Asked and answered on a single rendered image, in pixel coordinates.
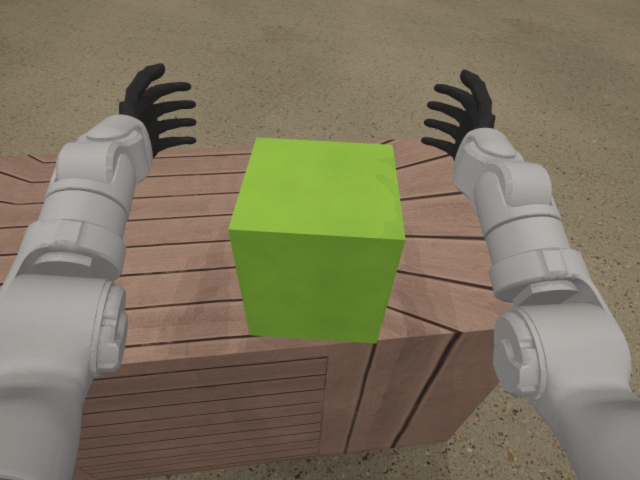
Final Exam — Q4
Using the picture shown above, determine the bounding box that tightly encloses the robot left hand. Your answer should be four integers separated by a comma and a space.
119, 63, 196, 158

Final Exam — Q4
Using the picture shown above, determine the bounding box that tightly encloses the robot left forearm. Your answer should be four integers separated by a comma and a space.
0, 115, 153, 304

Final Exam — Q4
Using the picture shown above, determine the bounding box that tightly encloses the robot right upper arm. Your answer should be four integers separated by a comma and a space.
493, 302, 640, 480

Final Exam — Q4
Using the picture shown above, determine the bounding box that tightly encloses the pedestal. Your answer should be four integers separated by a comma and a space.
0, 138, 514, 480

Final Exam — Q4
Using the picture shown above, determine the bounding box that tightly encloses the carton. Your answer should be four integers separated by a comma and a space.
228, 137, 406, 344

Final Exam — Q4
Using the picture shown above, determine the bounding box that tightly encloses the robot right hand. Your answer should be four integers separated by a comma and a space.
421, 70, 495, 161

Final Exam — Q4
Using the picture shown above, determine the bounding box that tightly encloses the robot left upper arm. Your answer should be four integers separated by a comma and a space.
0, 273, 128, 480

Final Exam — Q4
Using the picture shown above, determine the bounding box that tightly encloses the robot right forearm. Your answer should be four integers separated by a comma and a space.
452, 128, 632, 382

